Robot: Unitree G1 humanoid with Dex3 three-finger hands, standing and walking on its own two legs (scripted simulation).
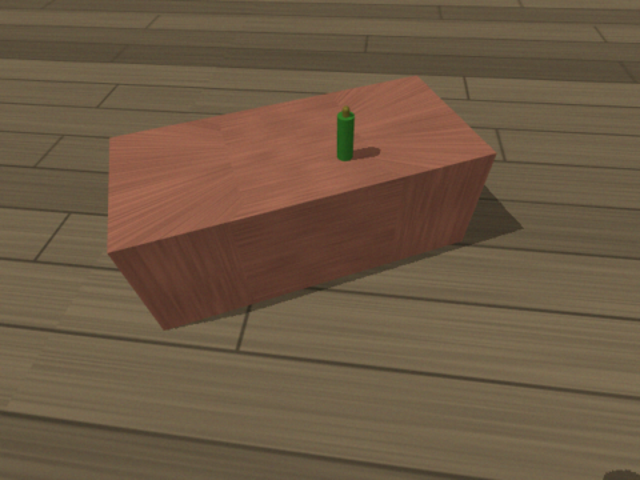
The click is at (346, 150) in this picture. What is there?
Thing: necked bottle
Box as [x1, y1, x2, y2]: [337, 106, 354, 160]
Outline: 344,106 337,115 337,157 341,160 348,160 352,156 354,115 349,111 349,108 347,106
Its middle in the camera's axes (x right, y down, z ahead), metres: +0.07 -0.33 +1.20
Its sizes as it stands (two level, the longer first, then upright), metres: 0.052 0.052 0.181
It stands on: a support 0.45 m high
